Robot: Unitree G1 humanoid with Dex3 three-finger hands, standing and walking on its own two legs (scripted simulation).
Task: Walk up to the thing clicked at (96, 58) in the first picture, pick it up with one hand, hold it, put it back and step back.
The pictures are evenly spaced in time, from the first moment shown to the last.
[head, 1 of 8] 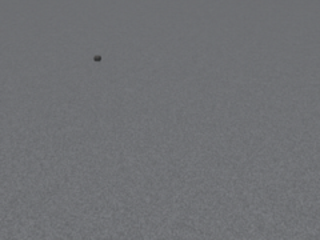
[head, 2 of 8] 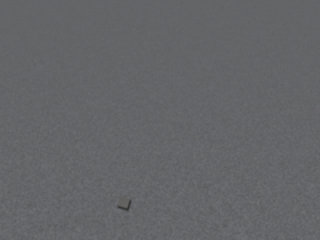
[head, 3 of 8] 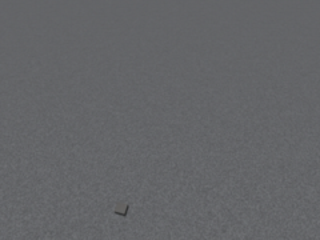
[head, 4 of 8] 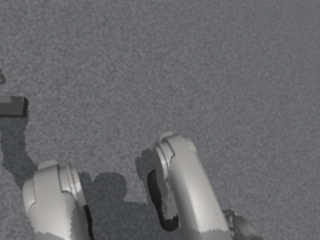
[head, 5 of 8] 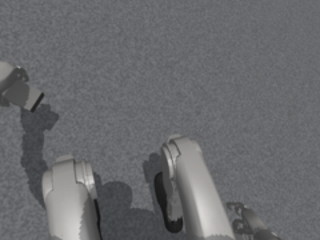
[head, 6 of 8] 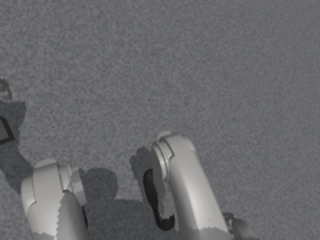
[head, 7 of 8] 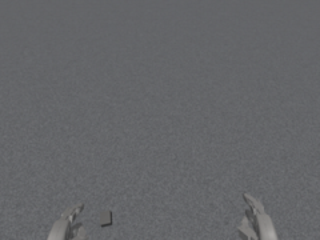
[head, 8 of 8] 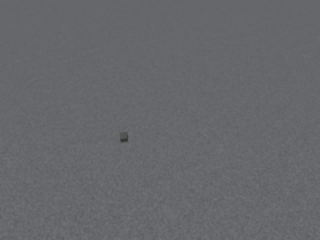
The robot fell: no
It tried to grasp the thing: yes
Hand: left
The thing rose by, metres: 0.68
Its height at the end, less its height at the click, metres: +0.00
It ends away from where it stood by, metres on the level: 0.11
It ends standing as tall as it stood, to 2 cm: yes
